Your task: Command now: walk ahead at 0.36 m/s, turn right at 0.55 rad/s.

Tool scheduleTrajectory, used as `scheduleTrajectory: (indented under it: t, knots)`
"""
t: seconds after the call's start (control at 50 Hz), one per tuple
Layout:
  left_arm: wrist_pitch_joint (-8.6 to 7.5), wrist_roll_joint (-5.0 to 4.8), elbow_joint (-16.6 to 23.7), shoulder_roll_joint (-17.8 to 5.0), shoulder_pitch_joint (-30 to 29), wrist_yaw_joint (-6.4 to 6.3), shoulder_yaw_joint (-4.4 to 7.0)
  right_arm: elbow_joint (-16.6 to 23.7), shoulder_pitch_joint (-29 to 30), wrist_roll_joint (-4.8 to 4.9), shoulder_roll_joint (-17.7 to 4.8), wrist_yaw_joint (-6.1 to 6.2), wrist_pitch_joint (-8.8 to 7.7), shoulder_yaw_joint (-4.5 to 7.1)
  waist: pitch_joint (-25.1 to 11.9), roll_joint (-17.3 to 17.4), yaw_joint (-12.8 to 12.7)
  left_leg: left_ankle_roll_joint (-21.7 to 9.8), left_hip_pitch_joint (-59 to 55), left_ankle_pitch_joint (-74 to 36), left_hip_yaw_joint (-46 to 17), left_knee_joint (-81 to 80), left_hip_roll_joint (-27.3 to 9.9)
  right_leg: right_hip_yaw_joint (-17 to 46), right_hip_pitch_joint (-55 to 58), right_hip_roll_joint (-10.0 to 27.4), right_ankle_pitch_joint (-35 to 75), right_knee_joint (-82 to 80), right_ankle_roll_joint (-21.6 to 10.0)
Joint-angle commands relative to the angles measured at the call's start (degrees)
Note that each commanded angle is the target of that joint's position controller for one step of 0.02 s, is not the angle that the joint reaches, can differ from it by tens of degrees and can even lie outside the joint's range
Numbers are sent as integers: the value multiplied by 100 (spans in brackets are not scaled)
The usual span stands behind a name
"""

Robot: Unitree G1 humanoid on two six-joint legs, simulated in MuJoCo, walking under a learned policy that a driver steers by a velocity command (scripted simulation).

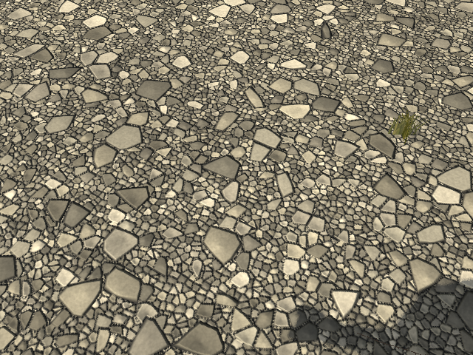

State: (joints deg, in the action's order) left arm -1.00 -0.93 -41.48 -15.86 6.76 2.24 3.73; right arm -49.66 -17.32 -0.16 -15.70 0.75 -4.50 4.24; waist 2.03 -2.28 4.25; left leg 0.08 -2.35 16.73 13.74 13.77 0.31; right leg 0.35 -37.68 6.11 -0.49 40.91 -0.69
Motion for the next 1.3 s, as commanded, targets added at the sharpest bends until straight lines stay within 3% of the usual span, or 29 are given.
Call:
scheduleTrajectory:
  t: [0.02, 0.06, 0.08, 0.1, 0.12, 0.14, 0.16, 0.2, 0.24, 0.36, 0.5, 0.54, 0.56, 0.58, 0.6, 0.62, 0.72, 0.78, 0.84, 0.88, 0.96, 1.02, 1.06, 1.08, 1.1, 1.12, 1.14, 1.18, 1.3]
  knots:
    - [-67, 52, 602, -338, -386, 109, 85, 326, 287, 114, -1130, 80, 72, 273, 172, 618, -186, -706, 63, -4216, -249, 234, -1611, -387, 306, -260, -248, -401, -178]
    - [-41, 48, 511, -608, 280, 128, 234, 394, 452, 230, -1267, 123, 159, 323, -284, 803, -589, -537, -37, -5544, -183, 1305, -1546, -637, 1172, -668, -657, -538, -407]
    - [-38, 44, 327, -867, 1024, 88, 383, 437, 579, 273, -1217, 122, 186, 304, -662, 663, -1009, -353, 214, -5352, -86, 2329, -1346, -664, 2160, -896, -192, -1008, -588]
    - [1, 64, 203, -1265, 1591, -50, 542, 461, 416, 170, -1028, 96, 144, 235, -1021, 128, -1267, 28, 1206, -3722, -41, 3837, -1004, -74, 3500, -640, 1341, -1319, -833]
    - [52, 106, 297, -1876, 1354, -178, 580, 633, -199, -269, -210, 10, 79, 4, -1477, -1556, -477, 418, 3361, 2251, -296, 5960, -95, 1931, 5251, 800, 4403, -588, -1628]
    - [-28, 179, 646, -1748, 1306, -89, 503, 620, -426, -108, -582, -61, -15, -19, -2974, -956, -706, 447, 3837, 2659, -1708, 6991, 245, 3885, 5754, 1642, 3217, -1299, -2580]
    - [-66, 139, 711, -1409, 1102, -31, 433, 725, 327, 135, -940, -66, -28, 86, -2488, -185, -937, 319, 4096, 2054, -1963, 6953, -17, 3293, 5288, 1331, 2488, -1676, -2297]
    - [-83, -32, 696, -991, 485, -80, 314, 781, 713, 37, -863, 75, 50, 72, -1165, 265, -595, 284, 4200, 1141, -1866, 6121, -394, 2376, 3722, 808, 1484, -1968, -1772]
    - [-35, 111, 807, -925, 204, -151, 286, 800, 589, -30, -954, 131, 206, 123, -918, 8, -296, 281, 3509, 806, -1915, 5631, -457, 2063, 2620, 568, 1419, -2209, -1635]
    - [100, 55, 841, -1130, 272, -355, 359, 872, 763, -70, -651, 181, 354, 34, -1150, -172, -310, 529, 3285, 119, -1909, 4216, -193, 1824, 2269, 229, 1099, -2117, -1440]
    - [129, 268, 583, -416, 216, -287, 6, 816, 937, -12, -466, 54, 345, -73, -882, -516, -518, 403, 2088, -343, -1727, 2553, -418, 1550, 1966, 232, -508, -2058, -1178]
    - [83, 261, 419, -347, 312, -227, -65, 796, 855, -54, -459, -5, 285, -83, -696, -370, -382, 193, 1475, -1047, -1588, 1304, -305, 1392, 1923, 77, -672, -1811, -874]
    - [34, 298, 352, -330, 533, -227, -79, 875, 946, -124, -702, -4, 267, -54, -643, -123, -507, 44, 1305, -1903, -1999, 1123, -590, 1284, 1947, -145, -941, -1602, -581]
    - [-1, 348, 325, -513, 933, -239, -13, 1002, 1151, -125, -1207, 25, 282, 42, -576, 584, -922, -254, 1377, -2736, -2479, 1249, -994, 924, 1910, -602, -1535, -1250, -349]
    - [-8, 329, 341, -495, 851, -274, -5, 936, 1244, -73, -1155, 12, 316, 72, -576, 1157, -958, -520, 1851, -1924, -2657, 1106, -1005, 444, 2235, -845, -1563, -1161, -133]
    - [25, 305, 390, -627, 488, -317, 27, 972, 1222, -23, -961, -15, 331, 50, -450, 1126, -750, -554, 2176, -1312, -2827, 936, -938, 335, 2441, -836, -1427, -1056, -53]
    - [206, 203, 508, -515, 335, -404, 137, 1067, 988, 76, -968, -3, 333, 108, -501, 1047, -576, -527, 2279, -1342, -3046, 1201, -747, 210, 2532, -729, -1187, -895, -204]
    - [191, 178, 521, -539, 413, -394, 224, 1230, 954, 111, -859, 40, 413, 119, -616, 425, -492, -363, 2539, -1248, -2745, 1832, -355, 520, 2730, -354, -829, -1262, -422]
    - [162, 185, 559, -760, 430, -440, 301, 1342, 786, 59, -691, -19, 484, 105, -679, -792, -405, 40, 3316, 661, -1819, 3407, 75, 1876, 3178, 1239, 698, -1863, -1358]
    - [79, 187, 635, -744, 412, -499, 270, 1446, 1001, 82, -856, -66, 544, 201, -595, -414, -522, 165, 3815, 1799, -1824, 4914, -195, 2093, 3255, 1769, 1723, -1925, -1755]
    - [144, 94, 587, -1027, 41, -499, 376, 1517, 1065, 157, -502, -140, 631, 69, -494, -488, -502, 246, 3154, 909, -1385, 3769, -339, 631, 2988, 1022, 1730, -1828, -1145]
    - [220, -14, 508, -1048, 133, -472, 389, 1542, 831, 185, -629, -250, 655, 147, -727, -662, -430, 139, 2271, 86, -937, 2423, -32, 129, 3025, 904, 1397, -1442, -908]
    - [164, -71, 340, -839, 473, -417, 339, 1467, 434, 116, -832, -191, 678, 271, -796, -165, -291, -186, 1094, -1198, -1155, 1171, 117, -401, 2381, 607, 243, -450, -343]
    - [143, 201, 466, -549, 553, -389, 250, 1610, 294, 91, -1553, -90, 661, 442, -748, 1390, -400, -764, 125, -3319, -3217, 864, -1231, -874, 802, -16, -2292, 1230, 272]
    - [106, 283, 768, -513, 85, -410, 203, 1783, 282, -133, -1814, -136, 559, 421, -1078, 1894, -212, -2049, 210, -4602, -4797, 851, -2412, -107, -162, -693, -4138, 2507, 512]
    - [110, 166, 756, -765, -164, -433, 268, 1767, 225, -190, -1550, -187, 450, 360, -1226, 1090, 15, -2163, 282, -4035, -4502, 745, -2233, 414, -221, -563, -3939, 3061, 492]
    - [131, 95, 711, -802, -179, -460, 286, 1722, 461, -126, -1394, -176, 380, 306, -904, 887, -183, -1818, 504, -3490, -3971, 775, -1852, 460, -279, -475, -3416, 3042, 422]
    - [184, 169, 538, -859, -29, -561, 335, 1751, 903, 76, -1157, -76, 418, 235, -698, 714, -410, -1337, 831, -2811, -3494, 767, -1368, 514, -151, -359, -2611, 2617, 458]
    - [186, 96, 399, -570, 30, -502, 235, 1739, 841, 27, -961, 83, 486, 141, -873, 873, -410, -1264, 888, -2384, -3236, 680, -1061, 431, 391, -521, -1868, 1701, 627]
